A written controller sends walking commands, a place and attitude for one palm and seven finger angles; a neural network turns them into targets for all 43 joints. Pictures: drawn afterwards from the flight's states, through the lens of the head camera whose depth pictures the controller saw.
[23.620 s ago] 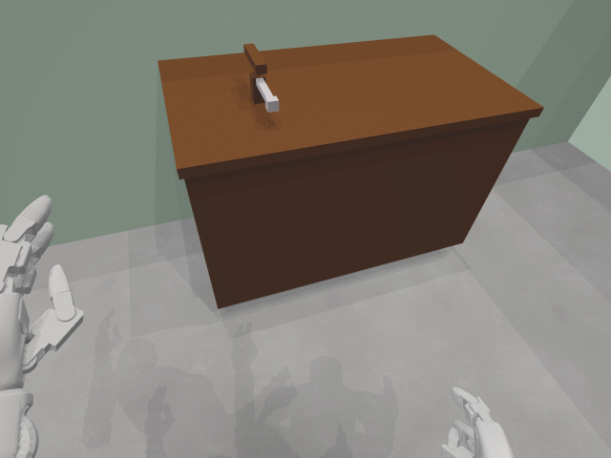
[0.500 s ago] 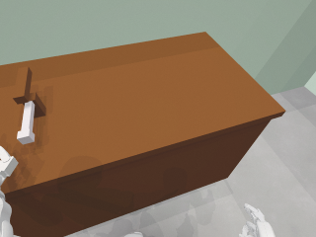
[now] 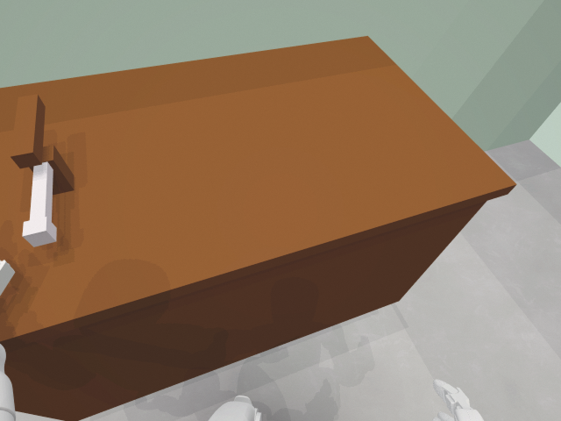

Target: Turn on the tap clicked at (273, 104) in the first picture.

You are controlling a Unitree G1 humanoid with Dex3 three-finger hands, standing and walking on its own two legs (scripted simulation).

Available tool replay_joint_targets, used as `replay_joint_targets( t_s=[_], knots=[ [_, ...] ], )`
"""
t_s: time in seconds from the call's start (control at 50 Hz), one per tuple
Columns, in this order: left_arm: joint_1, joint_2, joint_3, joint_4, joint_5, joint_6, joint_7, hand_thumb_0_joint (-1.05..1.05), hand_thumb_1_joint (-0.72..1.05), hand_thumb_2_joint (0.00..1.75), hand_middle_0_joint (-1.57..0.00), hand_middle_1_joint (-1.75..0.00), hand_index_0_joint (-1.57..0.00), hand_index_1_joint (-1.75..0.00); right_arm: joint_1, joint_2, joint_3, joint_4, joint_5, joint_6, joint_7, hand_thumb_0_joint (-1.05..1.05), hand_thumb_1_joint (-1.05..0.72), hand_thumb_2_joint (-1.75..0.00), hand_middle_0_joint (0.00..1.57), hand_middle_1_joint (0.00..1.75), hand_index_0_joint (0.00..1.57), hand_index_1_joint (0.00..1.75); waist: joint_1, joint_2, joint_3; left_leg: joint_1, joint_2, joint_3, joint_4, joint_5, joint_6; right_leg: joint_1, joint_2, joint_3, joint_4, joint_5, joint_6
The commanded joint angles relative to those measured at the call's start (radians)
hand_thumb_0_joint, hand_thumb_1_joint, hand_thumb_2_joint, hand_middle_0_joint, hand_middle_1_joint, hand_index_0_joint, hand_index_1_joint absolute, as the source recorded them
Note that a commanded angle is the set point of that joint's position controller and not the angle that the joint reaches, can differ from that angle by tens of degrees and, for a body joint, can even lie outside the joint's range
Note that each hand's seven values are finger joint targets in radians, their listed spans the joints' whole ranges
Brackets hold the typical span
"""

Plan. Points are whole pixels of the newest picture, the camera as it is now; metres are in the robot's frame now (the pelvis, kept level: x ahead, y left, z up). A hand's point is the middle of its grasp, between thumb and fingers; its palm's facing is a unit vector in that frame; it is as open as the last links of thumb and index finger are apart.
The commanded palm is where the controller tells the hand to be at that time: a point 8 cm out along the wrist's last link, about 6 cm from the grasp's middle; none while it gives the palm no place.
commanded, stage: reach beside the lever's end, fingers flat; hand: left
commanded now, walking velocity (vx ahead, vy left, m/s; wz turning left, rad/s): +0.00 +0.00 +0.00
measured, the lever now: (40, 231) +0.33 +0.36 +0.06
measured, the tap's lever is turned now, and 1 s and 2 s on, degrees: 0 1 22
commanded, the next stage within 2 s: push the lever round in 0.38 s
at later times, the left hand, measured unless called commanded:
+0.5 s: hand (12, 268) +0.28 +0.37 +0.06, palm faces +0.64 -0.77 -0.10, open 7.8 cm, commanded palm +0.24 +0.39 +0.06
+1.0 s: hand (40, 259) +0.29 +0.34 +0.06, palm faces +0.63 -0.77 -0.11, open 7.8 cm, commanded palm +0.25 +0.37 +0.06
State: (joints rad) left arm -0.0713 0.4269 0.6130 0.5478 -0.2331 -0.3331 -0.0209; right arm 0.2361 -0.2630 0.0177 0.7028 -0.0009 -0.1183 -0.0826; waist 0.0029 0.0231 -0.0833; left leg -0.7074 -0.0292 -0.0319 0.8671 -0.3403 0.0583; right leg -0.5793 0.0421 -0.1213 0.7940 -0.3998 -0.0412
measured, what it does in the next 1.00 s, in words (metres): stands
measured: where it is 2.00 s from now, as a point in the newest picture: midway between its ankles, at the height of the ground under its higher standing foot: outside the picture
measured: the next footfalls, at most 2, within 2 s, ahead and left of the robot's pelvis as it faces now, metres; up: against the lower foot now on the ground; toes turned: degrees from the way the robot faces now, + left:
none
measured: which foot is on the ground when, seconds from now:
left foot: down 0.00-1.00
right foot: down 0.00-1.00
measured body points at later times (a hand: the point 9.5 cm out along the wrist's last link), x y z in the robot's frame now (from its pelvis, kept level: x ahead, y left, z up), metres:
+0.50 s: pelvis +0.00 +0.01 +0.00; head +0.05 +0.03 +0.44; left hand +0.24 +0.41 +0.07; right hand +0.15 -0.24 -0.10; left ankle +0.05 +0.08 -0.70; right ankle +0.00 -0.10 -0.70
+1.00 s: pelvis +0.01 -0.02 +0.00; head +0.06 -0.01 +0.44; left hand +0.25 +0.38 +0.07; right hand +0.14 -0.28 -0.11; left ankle +0.05 +0.07 -0.70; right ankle +0.00 -0.10 -0.70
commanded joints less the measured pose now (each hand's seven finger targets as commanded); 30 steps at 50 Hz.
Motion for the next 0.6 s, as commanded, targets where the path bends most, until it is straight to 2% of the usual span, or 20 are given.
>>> replay_joint_targets(
  t_s=[0.0, 0.04, 0.06, 0.08, 0.1, 0.12, 0.16, 0.22, 0.26, 0.28, 0.3, 0.32, 0.34, 0.36, 0.4, 0.42, 0.48, 0.5, 0.52, 0.58],
  knots=[
    [-0.234, 0.279, 0.025, -0.243, 0.000, -0.087, -0.008, 0.00, 0.90, 0.90, -0.15, -0.15, -0.15, -0.15, -0.014, -0.174, -0.059, -0.124, -0.005, -0.039, -0.020, 0.00, -0.90, -0.90, 0.20, 0.30, 0.20, 0.30, -0.010, 0.155, -0.263, 0.294, 0.037, -0.142, -0.144, 0.117, -0.038, -0.046, -0.007, 0.073, -0.083, 0.112, 0.003],
    [-0.229, 0.283, 0.028, -0.247, -0.004, -0.090, -0.004, 0.00, 0.90, 0.90, -0.15, -0.15, -0.15, -0.15, -0.011, -0.178, -0.061, -0.123, -0.007, -0.041, -0.020, 0.00, -0.90, -0.90, 0.20, 0.30, 0.20, 0.30, -0.012, 0.145, -0.273, 0.304, 0.042, -0.153, -0.145, 0.104, -0.042, -0.054, -0.005, 0.071, -0.081, 0.107, 0.002],
    [-0.195, 0.314, 0.058, -0.248, 0.003, -0.091, 0.003, 0.00, 0.90, 0.90, -0.15, -0.15, -0.15, -0.15, -0.008, -0.180, -0.062, -0.122, -0.008, -0.039, -0.020, 0.00, -0.90, -0.90, 0.20, 0.30, 0.20, 0.30, 0.004, 0.159, -0.280, 0.308, 0.045, -0.157, -0.146, 0.136, -0.047, -0.043, -0.004, 0.071, -0.079, 0.113, -0.001],
    [-0.183, 0.280, 0.031, -0.266, -0.001, -0.089, 0.006, 0.00, 0.90, 0.90, -0.15, -0.15, -0.15, -0.15, -0.007, -0.176, -0.062, -0.129, -0.008, -0.038, -0.017, 0.00, -0.90, -0.90, 0.20, 0.30, 0.20, 0.30, -0.001, 0.148, -0.295, 0.318, 0.043, -0.159, -0.148, 0.139, -0.049, -0.042, -0.004, 0.068, -0.075, 0.114, 0.002],
    [-0.174, 0.287, 0.041, -0.260, 0.000, -0.087, 0.013, 0.00, 0.90, 0.90, -0.15, -0.15, -0.15, -0.15, -0.008, -0.177, -0.063, -0.129, -0.006, -0.037, -0.015, 0.00, -0.90, -0.90, 0.20, 0.30, 0.20, 0.30, 0.004, 0.135, -0.288, 0.314, 0.046, -0.166, -0.151, 0.142, -0.054, -0.039, -0.002, 0.065, -0.073, 0.113, 0.000],
    [-0.164, 0.259, 0.022, -0.279, -0.003, -0.085, 0.014, 0.00, 0.90, 0.90, -0.15, -0.15, -0.15, -0.15, -0.013, -0.174, -0.063, -0.136, -0.007, -0.039, -0.012, 0.00, -0.90, -0.90, 0.20, 0.30, 0.20, 0.30, 0.006, 0.144, -0.290, 0.317, 0.045, -0.164, -0.151, 0.150, -0.055, -0.038, -0.004, 0.064, -0.072, 0.117, 0.001],
    [-0.112, 0.283, 0.051, -0.275, 0.000, -0.071, 0.028, 0.00, 0.90, 0.90, -0.15, -0.15, -0.15, -0.15, -0.015, -0.176, -0.062, -0.139, -0.007, -0.033, -0.010, 0.00, -0.90, -0.90, 0.20, 0.30, 0.20, 0.30, 0.018, 0.142, -0.276, 0.303, 0.047, -0.166, -0.155, 0.171, -0.058, -0.029, -0.003, 0.062, -0.074, 0.122, 0.000],
    [-0.076, 0.272, 0.061, -0.260, -0.008, -0.049, 0.041, 0.00, 0.90, 0.90, -0.15, -0.15, -0.15, -0.15, -0.020, -0.169, -0.061, -0.152, -0.002, -0.023, -0.007, 0.00, -0.90, -0.90, 0.20, 0.30, 0.20, 0.30, 0.021, 0.095, -0.226, 0.254, 0.045, -0.155, -0.164, 0.140, -0.055, -0.016, -0.001, 0.057, -0.083, 0.117, 0.002],
    [-0.092, 0.277, 0.062, -0.289, 0.000, -0.051, 0.052, 0.00, 0.90, 0.90, -0.15, -0.15, -0.15, -0.15, -0.025, -0.167, -0.059, -0.154, -0.002, -0.020, -0.008, 0.00, -0.90, -0.90, 0.20, 0.30, 0.20, 0.30, 0.021, 0.123, -0.221, 0.258, 0.046, -0.158, -0.165, 0.151, -0.057, -0.021, -0.002, 0.060, -0.079, 0.117, 0.000],
    [-0.102, 0.252, 0.041, -0.308, 0.002, -0.055, 0.057, 0.00, 0.90, 0.90, -0.15, -0.15, -0.15, -0.15, -0.025, -0.162, -0.060, -0.155, -0.004, -0.022, -0.006, 0.00, -0.90, -0.90, 0.20, 0.30, 0.20, 0.30, 0.015, 0.148, -0.230, 0.276, 0.045, -0.157, -0.164, 0.150, -0.061, -0.029, -0.003, 0.059, -0.076, 0.116, 0.001],
    [-0.111, 0.259, 0.048, -0.318, 0.004, -0.063, 0.064, 0.00, 0.90, 0.90, -0.15, -0.15, -0.15, -0.15, -0.021, -0.163, -0.061, -0.153, -0.006, -0.022, -0.005, 0.00, -0.90, -0.90, 0.20, 0.30, 0.20, 0.30, 0.012, 0.135, -0.234, 0.284, 0.050, -0.164, -0.164, 0.154, -0.064, -0.034, -0.001, 0.058, -0.073, 0.115, 0.000],
    [-0.103, 0.231, 0.024, -0.332, 0.005, -0.068, 0.064, 0.00, 0.90, 0.90, -0.15, -0.15, -0.15, -0.15, -0.027, -0.161, -0.061, -0.156, -0.008, -0.025, -0.003, 0.00, -0.90, -0.90, 0.20, 0.30, 0.20, 0.30, 0.010, 0.154, -0.240, 0.293, 0.048, -0.162, -0.160, 0.149, -0.063, -0.042, 0.000, 0.060, -0.069, 0.111, 0.001],
    [-0.117, 0.242, 0.031, -0.332, 0.004, -0.074, 0.068, 0.00, 0.90, 0.90, -0.15, -0.15, -0.15, -0.15, -0.027, -0.164, -0.062, -0.149, -0.009, -0.025, -0.004, 0.00, -0.90, -0.90, 0.20, 0.30, 0.20, 0.30, -0.001, 0.133, -0.239, 0.289, 0.050, -0.167, -0.158, 0.123, -0.063, -0.053, 0.001, 0.060, -0.068, 0.105, 0.002],
    [-0.142, 0.252, 0.031, -0.335, 0.012, -0.080, 0.067, 0.00, 0.90, 0.90, -0.15, -0.15, -0.15, -0.15, -0.029, -0.165, -0.060, -0.144, -0.008, -0.024, -0.009, 0.00, -0.90, -0.90, 0.20, 0.30, 0.20, 0.30, -0.002, 0.148, -0.228, 0.281, 0.052, -0.167, -0.157, 0.121, -0.062, -0.060, -0.001, 0.064, -0.066, 0.101, 0.001],
    [-0.189, 0.231, 0.007, -0.316, 0.009, -0.086, 0.061, 0.00, 0.90, 0.90, -0.15, -0.15, -0.15, -0.15, -0.032, -0.165, -0.060, -0.134, -0.007, -0.024, -0.013, 0.00, -0.90, -0.90, 0.20, 0.30, 0.20, 0.30, -0.020, 0.129, -0.218, 0.276, 0.051, -0.173, -0.158, 0.063, -0.061, -0.081, 0.000, 0.066, -0.063, 0.080, 0.002],
    [-0.188, 0.217, -0.007, -0.321, 0.008, -0.090, 0.055, 0.00, 0.90, 0.90, -0.15, -0.15, -0.15, -0.15, -0.035, -0.164, -0.060, -0.134, -0.007, -0.027, -0.015, 0.00, -0.90, -0.90, 0.20, 0.30, 0.20, 0.30, -0.019, 0.146, -0.228, 0.284, 0.049, -0.170, -0.157, 0.056, -0.060, -0.081, -0.001, 0.068, -0.063, 0.079, 0.001],
    [-0.194, 0.244, 0.005, -0.281, 0.008, -0.071, 0.040, 0.00, 0.90, 0.90, -0.15, -0.15, -0.15, -0.15, -0.027, -0.168, -0.057, -0.127, -0.003, -0.026, -0.024, 0.00, -0.90, -0.90, 0.20, 0.30, 0.20, 0.30, -0.016, 0.126, -0.232, 0.265, 0.044, -0.167, -0.156, 0.046, -0.056, -0.066, -0.004, 0.070, -0.066, 0.079, 0.000],
    [-0.221, 0.225, -0.021, -0.294, 0.008, -0.068, 0.035, 0.00, 0.90, 0.90, -0.15, -0.15, -0.15, -0.15, -0.034, -0.166, -0.056, -0.131, -0.001, -0.026, -0.026, 0.00, -0.90, -0.90, 0.20, 0.30, 0.20, 0.30, -0.021, 0.134, -0.239, 0.272, 0.042, -0.161, -0.154, 0.046, -0.054, -0.067, -0.005, 0.072, -0.068, 0.081, 0.001],
    [-0.200, 0.232, -0.010, -0.289, 0.005, -0.061, 0.034, 0.00, 0.90, 0.90, -0.15, -0.15, -0.15, -0.15, -0.029, -0.168, -0.057, -0.133, -0.003, -0.027, -0.027, 0.00, -0.90, -0.90, 0.20, 0.30, 0.20, 0.30, -0.013, 0.116, -0.252, 0.274, 0.042, -0.163, -0.154, 0.058, -0.054, -0.054, -0.004, 0.070, -0.071, 0.088, 0.001],
    [-0.212, 0.243, -0.010, -0.301, 0.014, -0.051, 0.049, 0.00, 0.90, 0.90, -0.15, -0.15, -0.15, -0.15, -0.031, -0.164, -0.052, -0.139, -0.002, -0.027, -0.028, 0.00, -0.90, -0.90, 0.20, 0.30, 0.20, 0.30, -0.007, 0.139, -0.267, 0.279, 0.040, -0.158, -0.154, 0.069, -0.052, -0.038, -0.007, 0.073, -0.073, 0.092, 0.001]
  ],
)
